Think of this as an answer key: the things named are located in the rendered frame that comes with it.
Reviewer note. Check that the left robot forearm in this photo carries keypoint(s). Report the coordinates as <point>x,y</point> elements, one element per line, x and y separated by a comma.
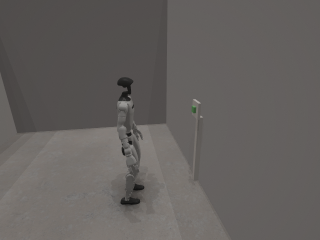
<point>134,127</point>

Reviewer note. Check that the right robot forearm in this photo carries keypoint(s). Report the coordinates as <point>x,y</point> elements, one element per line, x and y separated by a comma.
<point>124,140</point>

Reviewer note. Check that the panel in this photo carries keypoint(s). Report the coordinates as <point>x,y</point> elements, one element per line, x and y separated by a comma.
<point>197,140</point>

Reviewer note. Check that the button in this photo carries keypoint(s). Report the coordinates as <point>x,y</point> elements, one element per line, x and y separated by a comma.
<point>193,109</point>

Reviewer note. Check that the right robot hand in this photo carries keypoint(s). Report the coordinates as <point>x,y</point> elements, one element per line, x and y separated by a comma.
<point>131,161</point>

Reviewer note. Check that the humanoid robot torso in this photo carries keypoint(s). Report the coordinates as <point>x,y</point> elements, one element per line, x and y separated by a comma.
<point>129,119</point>

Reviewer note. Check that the right robot foot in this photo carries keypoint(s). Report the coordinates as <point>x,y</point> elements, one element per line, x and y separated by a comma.
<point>131,201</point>

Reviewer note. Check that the robot right upper arm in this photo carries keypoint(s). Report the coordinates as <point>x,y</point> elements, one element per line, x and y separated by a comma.
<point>122,113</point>

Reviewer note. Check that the left robot hand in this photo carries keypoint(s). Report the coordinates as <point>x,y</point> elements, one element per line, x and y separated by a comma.
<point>136,132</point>

